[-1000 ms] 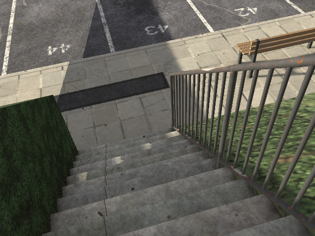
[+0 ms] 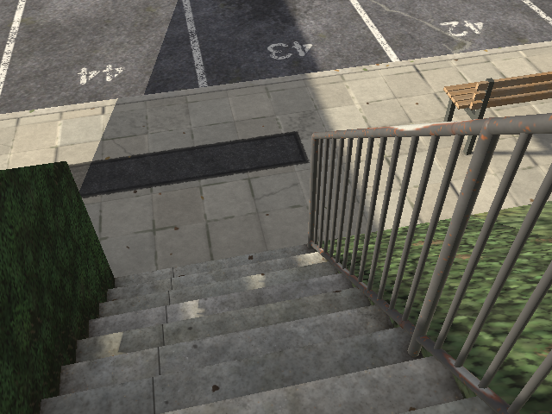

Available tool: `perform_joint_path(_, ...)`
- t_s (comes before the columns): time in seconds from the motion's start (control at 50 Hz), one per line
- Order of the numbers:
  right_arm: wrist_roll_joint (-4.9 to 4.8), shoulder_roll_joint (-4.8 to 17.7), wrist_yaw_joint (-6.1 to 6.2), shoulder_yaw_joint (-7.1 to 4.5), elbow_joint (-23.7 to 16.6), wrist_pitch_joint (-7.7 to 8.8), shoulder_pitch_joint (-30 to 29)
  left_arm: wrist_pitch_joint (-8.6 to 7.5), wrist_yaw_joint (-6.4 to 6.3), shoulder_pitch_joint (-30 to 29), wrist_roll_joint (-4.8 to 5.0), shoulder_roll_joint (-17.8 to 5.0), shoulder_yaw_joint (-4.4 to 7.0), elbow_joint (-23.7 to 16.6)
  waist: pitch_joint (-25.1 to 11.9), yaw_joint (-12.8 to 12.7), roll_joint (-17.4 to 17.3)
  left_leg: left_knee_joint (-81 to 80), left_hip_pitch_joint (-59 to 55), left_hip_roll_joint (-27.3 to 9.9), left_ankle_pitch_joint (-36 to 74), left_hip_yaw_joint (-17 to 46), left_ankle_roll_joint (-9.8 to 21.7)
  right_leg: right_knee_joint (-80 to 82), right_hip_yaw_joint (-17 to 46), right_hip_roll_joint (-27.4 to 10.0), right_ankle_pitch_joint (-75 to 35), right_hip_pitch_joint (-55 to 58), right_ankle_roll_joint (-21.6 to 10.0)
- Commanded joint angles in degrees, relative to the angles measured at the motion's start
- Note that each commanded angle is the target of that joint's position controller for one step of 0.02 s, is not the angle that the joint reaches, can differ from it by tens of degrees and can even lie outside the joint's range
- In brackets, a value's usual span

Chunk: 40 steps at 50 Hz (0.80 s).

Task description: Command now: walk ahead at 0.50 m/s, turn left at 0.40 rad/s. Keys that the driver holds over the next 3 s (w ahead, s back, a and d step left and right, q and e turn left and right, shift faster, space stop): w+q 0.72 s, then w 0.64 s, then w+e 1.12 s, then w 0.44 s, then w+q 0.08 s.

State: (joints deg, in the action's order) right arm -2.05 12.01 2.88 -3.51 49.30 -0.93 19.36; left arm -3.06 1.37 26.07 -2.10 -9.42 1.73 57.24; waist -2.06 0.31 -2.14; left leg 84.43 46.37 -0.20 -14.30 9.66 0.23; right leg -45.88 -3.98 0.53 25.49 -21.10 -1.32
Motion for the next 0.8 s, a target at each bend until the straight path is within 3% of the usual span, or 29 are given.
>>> perform_joint_path(0.02,1.48,3.63,-0.36,-1.37,-2.70,-0.46,7.34,-2.33,-2.19,-3.54,-0.74,-10.44,1.51,-3.94,3.56,5.09,6.12,-9.09,-0.26,-2.67,19.50,2.52,-0.59,15.83,18.14,-17.14,-26.02,-7.46,-10.83)
perform_joint_path(0.06,0.77,3.97,-1.51,-1.61,-5.38,-0.31,0.77,-3.01,-3.93,-2.17,1.95,-5.71,0.71,-2.78,5.79,2.74,7.05,-25.86,3.60,-2.79,34.86,7.05,1.03,10.74,12.61,-14.97,-13.80,-3.33,-7.05)
perform_joint_path(0.1,2.33,1.70,-3.04,-0.79,-7.34,0.03,-3.70,-2.36,-5.36,-1.25,2.28,-5.86,0.18,-1.58,5.26,1.51,5.80,-36.59,-7.51,-0.73,49.58,1.37,0.65,6.57,5.82,-12.05,-6.21,-8.36,-5.81)
perform_joint_path(0.16,1.66,1.93,-5.08,-0.47,-7.17,-0.26,-6.65,-1.44,-5.42,-1.21,2.63,-8.46,1.09,-2.35,6.66,0.21,6.60,-37.14,-17.71,-0.34,52.02,-2.70,0.82,0.29,3.76,-13.44,1.06,-13.04,-5.90)
perform_joint_path(0.24,0.95,3.65,-4.88,-0.70,-8.34,-2.44,-9.47,0.06,-3.63,1.40,3.19,-7.10,2.05,-3.02,10.38,-4.80,5.16,-46.97,-7.34,-0.77,29.99,-8.93,2.56,-12.96,5.05,-16.15,-11.39,3.10,-2.67)
perform_joint_path(0.26,-0.49,4.51,-4.97,-1.83,-6.11,-2.27,-2.97,0.74,-3.53,-1.98,2.66,-9.60,2.91,-1.70,7.99,-0.61,8.72,-48.79,-21.47,-2.72,27.82,-9.88,4.20,-20.14,5.49,-17.51,-14.06,-2.31,-2.16)
perform_joint_path(0.28,-0.27,6.09,-4.77,-2.86,-2.89,-1.55,3.28,0.80,-3.74,-0.32,3.18,-8.47,2.89,-0.48,4.29,1.00,6.05,-60.81,-30.38,-2.93,29.20,-9.91,6.28,-29.83,2.46,-15.26,-25.22,0.62,-1.11)
perform_joint_path(0.3,0.59,9.35,-4.78,-4.35,1.90,-0.98,18.65,-0.40,-3.61,-6.39,2.50,-11.82,3.59,-0.85,-1.21,11.66,2.87,-57.46,-52.55,1.00,37.25,-15.12,7.77,-50.20,-0.66,-12.89,-31.57,-8.46,0.08)
perform_joint_path(0.32,1.88,12.15,-5.28,-3.66,5.72,0.00,23.88,-1.44,-3.28,-3.05,1.55,-6.70,3.24,-2.88,2.21,9.12,-22.59,-50.52,-62.08,-5.66,61.32,-6.06,13.86,-84.65,-3.91,-0.69,25.16,-30.57,3.99)
perform_joint_path(0.34,1.43,10.61,-6.02,-2.02,4.56,0.69,20.89,-2.99,-2.63,3.15,2.32,-6.11,2.42,-5.29,-4.95,4.08,-27.57,-42.12,-67.37,-7.39,65.46,5.78,16.94,-82.11,6.02,-1.42,25.80,-40.48,3.51)
perform_joint_path(0.36,0.73,8.22,-6.16,-1.62,2.83,0.30,18.87,-3.36,-2.86,-3.07,2.99,-9.22,3.31,-8.48,-8.00,5.67,-18.10,-45.51,-65.68,-11.16,60.90,10.44,20.05,-79.76,6.37,-2.04,24.88,-43.88,4.14)
perform_joint_path(0.38,0.97,7.95,-5.74,-1.55,2.73,0.10,16.39,-2.45,-3.35,-7.10,4.19,-8.79,3.05,-9.86,-6.48,4.24,0.95,-47.51,-58.67,-11.03,37.74,13.99,19.02,-72.00,7.21,-4.43,16.34,-45.22,1.97)
perform_joint_path(0.4,0.91,14.55,-5.21,-3.61,3.15,-0.10,14.18,-1.95,-4.43,-11.39,5.96,-3.45,1.59,-14.66,-6.35,2.24,-0.48,-57.29,-53.14,-18.68,7.46,35.58,25.58,-68.54,8.55,-3.79,12.65,-49.48,2.03)
perform_joint_path(0.42,2.68,11.12,-4.66,-2.26,2.82,1.17,11.68,-1.78,-4.75,-16.81,7.10,-2.65,0.95,-15.72,-1.60,1.34,1.26,-57.50,-47.73,-23.26,3.56,43.89,25.59,-60.45,15.14,-6.78,4.58,-54.31,1.97)
perform_joint_path(0.44,3.69,5.81,-4.51,-0.33,1.47,1.97,8.49,-0.77,-4.67,-15.89,6.30,-6.18,1.74,-15.42,0.86,-0.98,4.40,-55.30,-40.39,-19.63,3.94,37.61,21.52,-47.78,16.40,-7.30,-4.74,-51.29,1.14)
perform_joint_path(0.46,3.51,2.75,-2.88,1.31,-1.47,2.67,1.12,0.73,-5.10,-14.03,3.42,-7.92,2.82,-14.44,4.60,-4.33,5.85,-51.54,-25.16,-12.73,12.95,26.71,17.41,-35.96,14.23,-6.05,-14.34,-40.37,3.73)
perform_joint_path(0.48,2.27,5.35,-1.21,0.51,-2.82,2.83,-2.29,0.98,-5.77,-13.93,0.57,-7.49,3.05,-15.33,4.02,-5.45,3.88,-52.01,-18.67,-7.80,21.44,20.82,15.77,-27.38,11.78,-5.56,-19.04,-31.89,5.15)
perform_joint_path(0.5,3.53,7.15,-0.30,0.08,-1.52,2.95,-1.12,0.61,-4.99,-8.81,-0.18,-6.09,2.92,-13.16,0.25,-6.88,-0.28,-50.93,-14.19,-5.71,27.03,18.92,15.38,-29.05,9.97,-4.14,-29.76,-21.91,5.37)
perform_joint_path(0.52,3.58,7.71,-0.06,-0.05,-0.99,2.90,-0.72,0.44,-4.41,-5.43,0.42,-5.25,2.69,-11.95,-1.38,-7.82,-1.76,-49.67,-13.04,-5.01,29.87,16.91,14.93,-30.13,9.28,-3.30,-33.00,-16.61,5.59)
perform_joint_path(0.54,1.48,4.89,0.54,0.45,1.09,3.82,4.89,-0.05,-3.54,-10.79,2.13,-8.53,3.73,-14.76,0.62,-5.16,-1.25,-45.65,-19.45,-2.45,18.81,16.76,13.81,-20.62,13.02,-3.80,-42.32,-23.69,4.40)
perform_joint_path(0.58,-0.90,1.09,2.23,1.42,1.94,4.20,7.89,-0.29,-2.84,-20.20,0.06,-6.46,2.74,-18.65,3.05,-1.55,2.29,-42.24,-14.13,3.22,3.16,11.35,12.06,2.54,11.43,-0.79,-58.78,-13.56,3.85)
perform_joint_path(0.62,-0.36,2.49,2.28,0.97,1.64,2.88,7.57,0.32,-1.72,-24.85,-0.10,-3.12,1.87,-22.13,2.99,1.12,0.02,-40.72,-10.85,5.37,-4.14,10.09,11.45,10.97,9.19,1.80,-60.23,-4.15,4.13)
perform_joint_path(0.66,0.41,3.52,1.67,0.44,0.36,2.81,4.83,0.28,-0.96,-15.85,0.92,-5.79,2.53,-20.08,1.85,-2.49,-4.59,-32.72,-10.57,4.69,-3.65,14.53,13.18,3.07,11.83,0.74,-58.43,-1.44,2.79)
perform_joint_path(0.7,-0.21,1.40,0.84,0.51,0.86,2.28,9.55,-0.45,-0.51,-13.70,0.78,-7.32,3.06,-19.29,2.40,-0.73,-4.57,-24.27,-22.02,3.35,1.55,20.57,14.48,1.07,14.13,0.19,-47.26,-8.67,2.36)
perform_joint_path(0.72,-0.75,-0.75,1.54,1.06,-0.16,1.37,10.06,-1.36,-0.68,-15.56,1.97,-7.09,2.75,-20.59,6.46,1.00,1.11,-21.20,-26.64,5.96,2.98,18.45,13.05,18.21,11.78,-0.07,-40.45,-10.46,2.85)
perform_joint_path(0.74,-0.78,-0.09,2.75,1.26,-0.11,0.53,10.48,-2.21,-0.47,-15.62,2.59,-6.94,3.19,-20.12,7.60,2.90,-1.38,-18.66,-33.08,6.53,7.78,18.67,12.68,32.78,13.99,-3.02,-37.43,-9.24,1.64)
perform_joint_path(0.76,-0.02,0.77,2.30,1.25,1.82,0.45,4.99,-2.37,0.58,-0.59,2.79,-9.04,4.92,-14.82,4.15,-5.39,-5.54,-7.07,-22.41,8.08,17.21,19.04,12.68,26.75,9.25,-3.42,-49.84,10.74,0.65)
perform_joint_path(0.78,-0.66,-0.44,0.17,1.19,2.06,1.35,2.05,-2.17,0.69,16.70,1.91,-9.08,5.41,-8.63,0.11,-12.19,-0.17,14.10,-5.61,12.56,10.43,13.74,8.95,26.41,11.58,-8.39,-59.17,32.38,-3.30)
perform_joint_path(0.8,-0.26,-5.93,-1.29,1.95,2.03,2.49,8.04,-1.73,1.47,23.58,1.56,-6.08,3.62,-5.91,-2.57,-9.25,15.02,41.46,15.54,21.11,-37.85,7.99,5.74,8.19,20.00,-16.91,-81.37,47.83,-9.43)
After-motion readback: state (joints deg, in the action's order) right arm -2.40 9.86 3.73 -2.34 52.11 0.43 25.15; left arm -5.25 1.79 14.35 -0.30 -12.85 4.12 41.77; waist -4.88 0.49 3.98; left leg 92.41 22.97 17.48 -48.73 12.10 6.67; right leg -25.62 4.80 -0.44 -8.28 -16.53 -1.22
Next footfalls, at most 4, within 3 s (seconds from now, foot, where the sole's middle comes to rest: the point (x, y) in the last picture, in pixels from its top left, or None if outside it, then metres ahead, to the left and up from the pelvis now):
0.30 left None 0.23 0.17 -0.94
0.78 right None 0.51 0.04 -1.13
1.30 left None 0.66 0.45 -1.33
1.84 right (205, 392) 0.94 0.34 -1.52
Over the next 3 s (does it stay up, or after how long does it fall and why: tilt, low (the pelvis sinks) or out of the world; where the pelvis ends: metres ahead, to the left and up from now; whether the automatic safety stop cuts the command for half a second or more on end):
stays up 1.39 0.38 -1.16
